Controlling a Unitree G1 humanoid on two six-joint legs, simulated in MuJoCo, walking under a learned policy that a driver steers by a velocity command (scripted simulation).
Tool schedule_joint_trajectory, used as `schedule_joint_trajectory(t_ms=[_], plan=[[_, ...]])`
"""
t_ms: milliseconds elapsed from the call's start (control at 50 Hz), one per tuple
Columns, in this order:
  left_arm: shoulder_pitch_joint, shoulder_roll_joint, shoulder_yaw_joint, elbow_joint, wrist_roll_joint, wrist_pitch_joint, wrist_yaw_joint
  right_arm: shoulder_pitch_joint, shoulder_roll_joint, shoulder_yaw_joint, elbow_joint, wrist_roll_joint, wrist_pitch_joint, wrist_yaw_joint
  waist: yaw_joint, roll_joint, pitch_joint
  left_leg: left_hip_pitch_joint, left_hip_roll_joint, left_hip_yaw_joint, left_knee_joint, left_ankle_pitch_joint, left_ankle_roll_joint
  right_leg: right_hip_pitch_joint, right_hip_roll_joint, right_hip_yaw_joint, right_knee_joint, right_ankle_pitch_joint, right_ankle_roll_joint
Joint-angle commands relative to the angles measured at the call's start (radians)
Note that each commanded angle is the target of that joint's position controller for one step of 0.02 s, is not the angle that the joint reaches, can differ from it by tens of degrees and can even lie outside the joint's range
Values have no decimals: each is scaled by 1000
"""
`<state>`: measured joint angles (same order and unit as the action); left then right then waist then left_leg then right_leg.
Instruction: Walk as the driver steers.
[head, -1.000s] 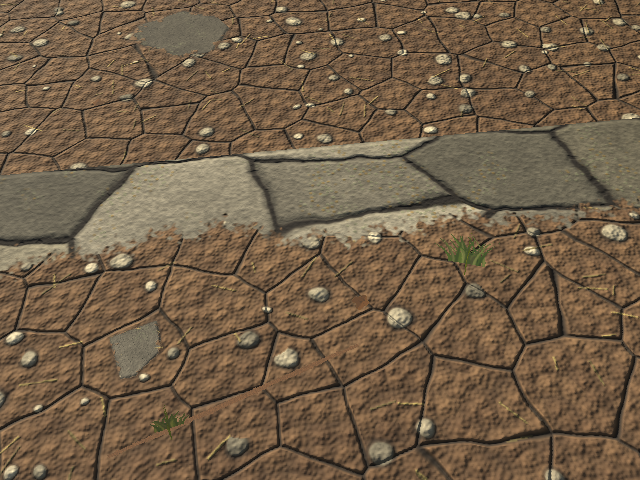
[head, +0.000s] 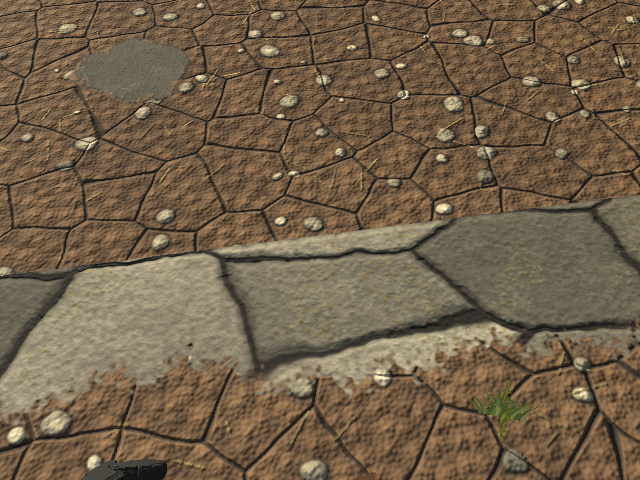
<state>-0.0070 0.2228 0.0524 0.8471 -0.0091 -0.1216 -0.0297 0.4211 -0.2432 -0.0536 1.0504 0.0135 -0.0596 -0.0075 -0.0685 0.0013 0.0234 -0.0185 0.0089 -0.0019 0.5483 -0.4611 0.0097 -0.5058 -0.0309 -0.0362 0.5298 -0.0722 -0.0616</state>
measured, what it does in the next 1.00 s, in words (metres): walks ahead, turning left: left foot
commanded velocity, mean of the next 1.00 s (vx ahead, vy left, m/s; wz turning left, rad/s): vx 0.36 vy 0.00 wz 0.51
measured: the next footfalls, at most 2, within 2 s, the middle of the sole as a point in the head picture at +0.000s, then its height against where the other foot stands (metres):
left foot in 0.52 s outside the picture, level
right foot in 1.02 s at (284, 395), level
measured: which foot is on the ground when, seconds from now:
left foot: down 0.00-0.00, up 0.02-0.50, down 0.52-1.00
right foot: down 0.00-0.54, up 0.56-1.00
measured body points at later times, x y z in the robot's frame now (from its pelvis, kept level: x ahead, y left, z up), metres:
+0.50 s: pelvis +0.26 +0.03 +0.00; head +0.29 +0.05 +0.45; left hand +0.19 +0.30 -0.14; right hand +0.51 -0.15 -0.10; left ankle +0.37 +0.17 -0.71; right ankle +0.12 -0.12 -0.72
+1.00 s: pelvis +0.45 +0.10 +0.01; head +0.47 +0.13 +0.46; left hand +0.48 +0.43 -0.09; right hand +0.70 -0.09 -0.09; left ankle +0.37 +0.16 -0.72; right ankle +0.61 +0.05 -0.70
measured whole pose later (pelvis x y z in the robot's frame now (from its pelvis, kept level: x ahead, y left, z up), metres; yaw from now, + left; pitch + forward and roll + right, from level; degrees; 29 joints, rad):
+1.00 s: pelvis +0.45 +0.10 +0.01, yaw +33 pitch +3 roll +0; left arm 0.04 0.27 0.06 0.78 0.01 -0.06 0.01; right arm 0.21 -0.29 -0.09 0.74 0.01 0.02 -0.04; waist -0.04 -0.03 0.02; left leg -0.24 -0.14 -0.17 0.52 -0.31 0.07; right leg -0.51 0.01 0.07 0.59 -0.12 0.05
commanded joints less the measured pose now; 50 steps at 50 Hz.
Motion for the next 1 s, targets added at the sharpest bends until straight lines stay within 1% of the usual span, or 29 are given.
schedule_joint_trajectory(t_ms=[20, 40, 60, 80, 100, 140, 200, 240, 300, 380, 420, 460, 480, 500, 520, 540, 560, 580, 600, 620, 640, 660, 700, 760, 820, 860, 920, 980, 1000], plan=[[477, 245, 71, 65, 20, 2, 15, 61, -43, 8, -71, 21, -49, 9, 197, -240, -468, -672, -42, -140, 755, -110, 28, 951, -414, 752, -200, -175, -247], [380, 182, 51, 50, 12, 1, 18, -33, -126, -17, -97, 45, -54, 6, 182, -180, -294, -753, 16, -137, 809, -51, 42, 814, -379, 580, -214, -186, -184], [291, 142, 37, 32, 9, 1, 18, -91, -126, -20, -112, 42, -51, 0, 153, -116, -195, -739, 71, -106, 784, 45, 47, 653, -344, 437, -241, -139, -146], [228, 108, 26, 30, 10, 0, 15, -119, -113, -27, -115, 30, -42, -7, 124, -77, -119, -693, 103, -98, 727, 113, 47, 510, -301, 331, -286, -99, -121], [195, 88, 20, 34, 19, -4, 13, -100, -91, -33, -112, 25, -25, -9, 88, -102, -77, -633, 131, -104, 680, 162, 50, 414, -265, 241, -326, -78, -101], [189, 86, 24, 52, 25, -7, 14, -70, -39, -33, -110, 27, 4, -5, 58, -109, -44, -579, 142, -95, 651, 202, 53, 329, -241, 139, -374, -22, -102], [208, 121, 35, 69, 29, -10, 29, -131, -43, -42, -150, 19, 24, -6, 49, -74, 0, -662, 144, -109, 577, 307, 40, 325, -244, 41, -404, 68, -114], [228, 134, 40, 77, 30, -5, 41, -183, -46, -44, -175, 12, 22, 1, 57, -62, 15, -705, 137, -113, 475, 398, 31, 355, -242, -8, -411, 94, -111], [247, 155, 44, 78, 25, 2, 54, -277, -35, -38, -210, 7, 16, 22, 80, -52, 38, -691, 125, -58, 304, 507, 30, 387, -233, -87, -421, 103, -94], [320, 178, 54, 96, 9, 21, 62, -415, -23, -25, -274, 6, 15, 48, 128, -31, 85, -728, 114, 6, 171, 490, 48, 510, -268, -142, -393, 128, -87], [333, 192, 61, 100, -1, 35, 61, -447, -30, -24, -304, 9, 17, 61, 129, -41, 90, -726, 100, 36, 134, 416, 67, 577, -286, -163, -347, 202, -76], [309, 219, 69, 89, -9, 46, 62, -428, -56, -35, -324, 11, 19, 69, 95, -70, 54, -628, 49, 93, 116, 317, 99, 605, -289, -195, -247, 481, -56], [296, 236, 74, 83, -13, 52, 63, -380, -80, -47, -323, 12, 22, 69, 61, -92, 12, -540, 8, 126, 120, 265, 118, 610, -286, -207, -154, 659, -45], [276, 246, 75, 76, -16, 61, 64, -268, -117, -68, -302, 16, 22, 67, -6, -95, -50, -393, -41, 152, 91, 252, 145, 590, -267, -224, 8, 778, -29], [265, 241, 70, 68, -17, 64, 63, -101, -181, -105, -258, 19, 23, 55, -91, -65, -139, -134, -84, 138, 17, 318, 185, 482, -222, -242, 243, 711, 10], [276, 175, 49, 33, 19, 54, 62, -5, -293, -134, -237, 12, 30, 30, -86, 132, -210, 136, 116, -181, -2, 441, 248, 186, -147, -234, 590, 142, 67], [338, 76, 18, -22, 18, 15, 51, -76, -356, -131, -283, -6, 16, 33, 30, 280, -347, 364, 346, -787, -180, 443, 464, -158, 83, -37, 907, -562, 123], [222, 162, 33, -40, -23, -18, 40, -54, -273, -103, -293, -15, 5, 43, -38, 123, -367, 362, 345, -745, -229, 590, 424, -235, 39, 123, 953, -537, 102], [181, 161, 32, -57, -39, -27, 39, -100, -222, -90, -295, -14, -5, 42, -17, 94, -258, 267, 311, -559, -192, 737, 384, -273, 0, 111, 914, -464, 81], [189, 160, 35, -34, -18, -23, 48, -171, -184, -80, -309, 0, -10, 42, 28, -6, -173, 112, 252, -416, -180, 810, 331, -232, -50, 110, 824, -390, 80], [190, 178, 47, -29, 7, -11, 58, -228, -151, -72, -323, 6, -7, 36, 60, -12, -136, -14, 215, -336, -192, 829, 298, -170, -79, 106, 744, -347, 82], [201, 188, 55, -31, 11, 8, 59, -255, -139, -65, -337, -4, -3, 31, 87, -3, -125, -106, 194, -303, -211, 869, 288, -101, -89, 108, 716, -329, 85], [208, 155, 51, -48, 18, 37, 63, -247, -169, -71, -340, -13, -3, 21, 108, 7, -127, -181, 172, -264, -220, 987, 289, -60, -72, 94, 636, -296, 104], [156, 133, 42, -78, 27, 55, 72, -217, -201, -81, -340, -4, 8, 0, 98, 36, -138, -189, 136, -224, -203, 1030, 266, -86, -32, 86, 478, -189, 128], [76, 127, 34, -107, 21, 61, 65, -207, -195, -78, -348, 10, 38, -20, 69, 81, -154, -173, 107, -231, -177, 912, 212, -79, -1, 96, 311, -58, 137], [25, 130, 30, -124, 16, 63, 57, -198, -196, -78, -351, 9, 53, -30, 48, 98, -151, -158, 107, -267, -161, 828, 191, -70, 17, 107, 225, -15, 138], [-22, 142, 30, -144, 13, 61, 47, -191, -195, -76, -359, 3, 69, -36, 31, 115, -130, -134, 115, -342, -120, 738, 187, -61, 44, 124, 139, -52, 137], [33, 158, 31, -128, 18, 46, 32, -204, -157, -55, -363, -7, 70, -39, 41, 138, -139, -103, 138, -360, -54, 731, 176, 27, 34, 101, 47, -62, 104], [64, 151, 30, -119, 22, 38, 26, -219, -136, -42, -362, -8, 66, -39, 67, 135, -138, -119, 124, -351, -23, 715, 158, 108, 30, 86, -41, 14, 78]])
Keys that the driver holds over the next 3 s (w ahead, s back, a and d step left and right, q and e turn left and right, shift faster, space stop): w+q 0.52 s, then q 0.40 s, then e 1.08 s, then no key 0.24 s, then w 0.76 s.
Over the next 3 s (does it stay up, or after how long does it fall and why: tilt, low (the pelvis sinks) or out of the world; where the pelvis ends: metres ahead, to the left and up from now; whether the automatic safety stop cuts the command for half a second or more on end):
stays up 0.71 0.03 0.02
